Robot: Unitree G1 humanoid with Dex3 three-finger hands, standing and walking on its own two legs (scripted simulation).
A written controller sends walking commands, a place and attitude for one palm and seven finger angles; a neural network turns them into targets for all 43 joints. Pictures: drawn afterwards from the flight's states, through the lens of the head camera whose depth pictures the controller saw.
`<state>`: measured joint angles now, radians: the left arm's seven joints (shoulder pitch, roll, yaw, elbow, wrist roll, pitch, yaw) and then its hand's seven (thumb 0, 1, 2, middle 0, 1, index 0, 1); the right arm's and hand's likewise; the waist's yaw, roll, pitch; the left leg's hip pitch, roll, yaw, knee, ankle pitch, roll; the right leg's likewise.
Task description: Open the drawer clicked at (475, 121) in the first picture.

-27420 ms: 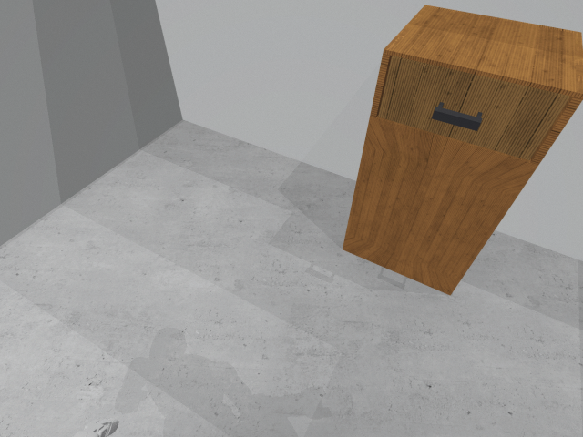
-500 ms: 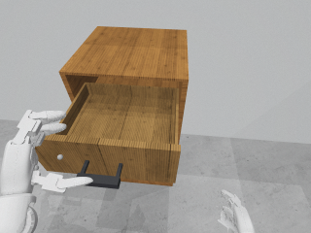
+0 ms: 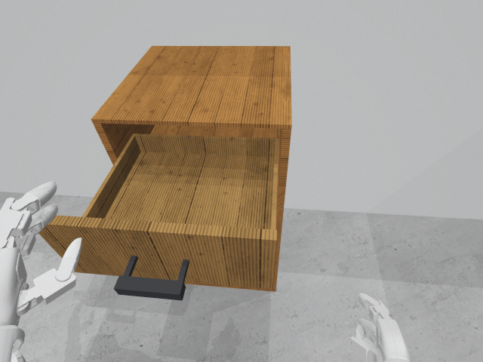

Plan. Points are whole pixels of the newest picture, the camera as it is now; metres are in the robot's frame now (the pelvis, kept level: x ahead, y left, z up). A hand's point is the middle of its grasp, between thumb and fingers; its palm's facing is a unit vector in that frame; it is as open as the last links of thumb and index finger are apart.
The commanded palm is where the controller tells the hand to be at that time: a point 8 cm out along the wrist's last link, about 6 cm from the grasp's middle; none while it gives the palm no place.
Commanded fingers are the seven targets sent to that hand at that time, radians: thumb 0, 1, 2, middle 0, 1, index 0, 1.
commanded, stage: draw the hand back to the body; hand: left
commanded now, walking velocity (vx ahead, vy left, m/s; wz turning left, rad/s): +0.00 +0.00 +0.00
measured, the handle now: (154, 275) +0.26 +0.20 -0.01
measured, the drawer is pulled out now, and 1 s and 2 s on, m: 0.29 0.29 0.29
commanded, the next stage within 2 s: step back with the hand held close in 0.22 s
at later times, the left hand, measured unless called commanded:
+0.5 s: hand (62, 267) +0.18 +0.23 +0.17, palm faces +0.36 -0.80 -0.47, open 7.4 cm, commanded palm +0.11 +0.28 +0.18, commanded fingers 0.00 0.90 0.90 -0.20 -0.30 -0.20 -0.30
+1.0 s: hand out of the picture +0.09 +0.25 +0.17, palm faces +0.38 -0.79 -0.48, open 7.4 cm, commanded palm +0.03 +0.30 +0.18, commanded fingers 0.00 0.90 0.90 -0.20 -0.30 -0.20 -0.30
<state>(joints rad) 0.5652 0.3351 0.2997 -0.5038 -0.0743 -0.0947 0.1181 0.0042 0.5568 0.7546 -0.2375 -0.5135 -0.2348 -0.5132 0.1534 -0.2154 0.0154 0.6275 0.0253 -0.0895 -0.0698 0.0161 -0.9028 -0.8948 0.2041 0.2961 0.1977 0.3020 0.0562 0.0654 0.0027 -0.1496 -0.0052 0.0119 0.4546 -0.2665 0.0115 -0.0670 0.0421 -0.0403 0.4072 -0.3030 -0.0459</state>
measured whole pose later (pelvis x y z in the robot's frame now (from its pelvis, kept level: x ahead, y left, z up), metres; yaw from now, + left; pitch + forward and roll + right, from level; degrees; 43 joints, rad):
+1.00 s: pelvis -0.09 +0.02 -0.02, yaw +0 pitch +0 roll -1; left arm 0.63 0.40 0.39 -0.64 -0.05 -0.19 0.14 0.01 0.89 0.90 -0.22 -0.30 -0.21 -0.30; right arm 0.17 -0.19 0.03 0.54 0.02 -0.07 -0.06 0.01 -0.90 -0.89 0.21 0.30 0.20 0.30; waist 0.01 0.02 0.02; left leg -0.42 -0.01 0.02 0.61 -0.21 0.04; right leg -0.36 0.02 -0.06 0.60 -0.25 -0.03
